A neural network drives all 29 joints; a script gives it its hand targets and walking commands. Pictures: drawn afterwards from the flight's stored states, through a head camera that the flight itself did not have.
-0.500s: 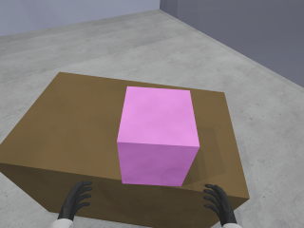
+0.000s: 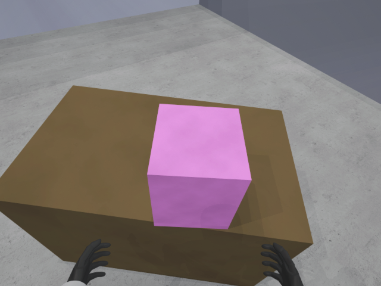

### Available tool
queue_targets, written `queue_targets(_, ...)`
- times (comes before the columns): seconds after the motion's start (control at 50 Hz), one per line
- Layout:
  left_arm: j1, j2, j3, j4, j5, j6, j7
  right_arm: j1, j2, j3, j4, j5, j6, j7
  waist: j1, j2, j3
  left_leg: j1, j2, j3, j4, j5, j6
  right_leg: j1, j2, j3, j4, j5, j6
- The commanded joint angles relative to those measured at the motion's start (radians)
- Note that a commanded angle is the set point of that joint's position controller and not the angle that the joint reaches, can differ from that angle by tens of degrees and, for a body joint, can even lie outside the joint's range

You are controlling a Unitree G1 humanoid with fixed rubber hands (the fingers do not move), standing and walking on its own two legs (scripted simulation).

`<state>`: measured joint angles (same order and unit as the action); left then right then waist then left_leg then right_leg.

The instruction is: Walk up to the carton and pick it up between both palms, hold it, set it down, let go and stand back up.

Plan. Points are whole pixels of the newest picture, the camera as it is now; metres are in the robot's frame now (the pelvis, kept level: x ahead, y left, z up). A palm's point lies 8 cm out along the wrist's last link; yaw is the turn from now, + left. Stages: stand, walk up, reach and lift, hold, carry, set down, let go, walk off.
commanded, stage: let go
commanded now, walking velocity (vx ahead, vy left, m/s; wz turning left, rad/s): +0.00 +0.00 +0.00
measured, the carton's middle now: (195, 169) +0.40 -0.01 -0.02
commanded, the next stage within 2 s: stand in 0.18 s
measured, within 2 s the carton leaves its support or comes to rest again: neither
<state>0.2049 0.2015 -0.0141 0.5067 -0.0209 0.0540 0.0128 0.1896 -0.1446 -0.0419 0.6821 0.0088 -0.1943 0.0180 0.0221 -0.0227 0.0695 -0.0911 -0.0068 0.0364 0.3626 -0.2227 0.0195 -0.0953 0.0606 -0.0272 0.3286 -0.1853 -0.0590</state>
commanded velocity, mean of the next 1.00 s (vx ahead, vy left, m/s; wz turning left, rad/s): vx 0.00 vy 0.00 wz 0.00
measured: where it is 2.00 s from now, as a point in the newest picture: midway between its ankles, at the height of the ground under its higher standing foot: outside the picture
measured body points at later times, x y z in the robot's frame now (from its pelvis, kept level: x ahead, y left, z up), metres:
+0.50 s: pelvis -0.01 +0.01 -0.01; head -0.01 +0.01 +0.44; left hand +0.10 +0.25 -0.13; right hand +0.08 -0.24 -0.13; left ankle -0.01 +0.10 -0.75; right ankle +0.00 -0.08 -0.75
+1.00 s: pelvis -0.02 +0.03 +0.00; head -0.03 +0.03 +0.45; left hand +0.01 +0.27 -0.15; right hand +0.00 -0.21 -0.15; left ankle -0.01 +0.10 -0.75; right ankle +0.00 -0.08 -0.75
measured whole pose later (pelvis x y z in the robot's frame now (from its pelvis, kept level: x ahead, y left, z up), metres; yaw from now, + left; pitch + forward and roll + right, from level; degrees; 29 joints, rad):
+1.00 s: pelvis -0.02 +0.03 +0.00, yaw -2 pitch +0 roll +0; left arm 0.34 0.18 0.03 0.95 0.02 -0.01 0.01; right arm 0.36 -0.19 -0.02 0.90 -0.02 -0.01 -0.02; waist 0.01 0.00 -0.01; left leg -0.20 -0.03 0.08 0.41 -0.21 0.07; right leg -0.22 0.03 0.01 0.40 -0.17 -0.02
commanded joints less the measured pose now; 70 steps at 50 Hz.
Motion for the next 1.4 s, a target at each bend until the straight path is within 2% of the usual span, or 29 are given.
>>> queue_targets(0.0, -0.078, 0.093, 0.032, -0.110, 0.004, -0.008, 0.005, -0.060, -0.106, -0.033, -0.108, 0.001, -0.021, 0.004, -0.007, 0.033, -0.095, -0.002, 0.031, 0.010, -0.038, 0.185, -0.035, 0.021, -0.064, 0.030, -0.044, 0.127, 0.028)
queue_targets(0.16, -0.090, 0.102, 0.037, -0.088, 0.011, 0.026, 0.003, -0.056, -0.125, -0.033, -0.102, -0.001, -0.003, 0.013, -0.013, 0.031, -0.094, 0.001, 0.030, 0.014, -0.032, 0.185, -0.033, 0.018, -0.061, 0.035, -0.042, 0.138, 0.033)
queue_targets(0.18, 0.038, 0.136, 0.076, 0.000, 0.081, -0.030, -0.005, 0.012, -0.189, -0.035, -0.052, -0.047, 0.120, -0.009, 0.000, 0.135, -0.125, -0.065, 0.115, -0.078, 0.048, 0.364, -0.007, -0.026, -0.125, 0.101, 0.061, 0.286, 0.029)
queue_targets(0.2, 0.062, 0.152, 0.080, 0.026, 0.076, -0.049, -0.010, 0.045, -0.172, -0.036, -0.058, -0.052, 0.169, -0.020, -0.006, 0.099, -0.157, -0.059, 0.122, -0.070, 0.083, 0.375, -0.001, 0.007, -0.141, 0.096, 0.074, 0.365, 0.028)
queue_targets(0.24, 0.027, 0.127, 0.077, 0.045, 0.059, -0.066, -0.022, 0.063, -0.163, -0.033, -0.065, -0.046, 0.201, -0.019, -0.017, 0.032, -0.204, -0.084, 0.102, -0.050, 0.118, 0.242, -0.001, 0.007, -0.140, 0.098, 0.102, 0.415, 0.015)
queue_targets(0.28, 0.005, 0.103, 0.073, 0.053, 0.054, -0.065, -0.023, 0.052, -0.164, -0.032, -0.069, -0.043, 0.206, -0.017, -0.015, -0.009, -0.172, -0.122, 0.089, -0.058, 0.109, 0.106, 0.000, -0.037, -0.143, 0.112, 0.092, 0.331, -0.001)
queue_targets(0.32, 0.011, 0.102, 0.073, 0.068, 0.056, -0.060, -0.021, 0.042, -0.160, -0.034, -0.070, -0.045, 0.209, -0.014, -0.010, -0.002, -0.117, -0.143, 0.085, -0.064, 0.096, 0.038, 0.001, -0.107, -0.144, 0.131, 0.067, 0.218, -0.009)
queue_targets(0.38, 0.017, 0.107, 0.074, 0.091, 0.058, -0.063, -0.019, 0.057, -0.159, -0.036, -0.064, -0.047, 0.208, -0.014, -0.014, 0.014, -0.091, -0.146, 0.083, -0.072, 0.082, 0.006, 0.006, -0.158, -0.143, 0.148, 0.040, 0.107, -0.012)
queue_targets(0.5, 0.049, 0.104, 0.071, 0.150, 0.054, -0.077, -0.013, 0.113, -0.163, -0.033, -0.026, -0.044, 0.192, -0.022, -0.014, 0.026, -0.090, -0.143, 0.088, -0.096, 0.040, -0.012, 0.021, -0.167, -0.127, 0.146, 0.027, 0.012, -0.008)
queue_targets(0.86, 0.153, 0.079, 0.063, 0.354, 0.045, -0.079, 0.003, 0.212, -0.152, -0.012, 0.131, -0.032, 0.171, -0.043, -0.010, 0.034, -0.031, -0.155, 0.103, -0.134, -0.073, -0.067, 0.048, -0.158, -0.116, 0.137, 0.009, 0.000, 0.014)
queue_targets(1.14, 0.183, 0.043, 0.049, 0.508, 0.039, -0.071, 0.014, 0.228, -0.120, 0.008, 0.264, -0.027, 0.170, -0.050, -0.019, 0.028, -0.007, -0.121, 0.104, -0.132, -0.107, -0.037, 0.058, -0.140, -0.122, 0.128, -0.001, 0.034, 0.028)
queue_targets(1.38, 0.190, 0.011, 0.036, 0.596, 0.034, -0.064, 0.024, 0.236, -0.087, 0.026, 0.355, -0.026, 0.168, -0.055, -0.023, 0.025, 0.008, -0.102, 0.101, -0.124, -0.111, 0.008, 0.061, -0.124, -0.129, 0.122, 0.004, 0.056, 0.035)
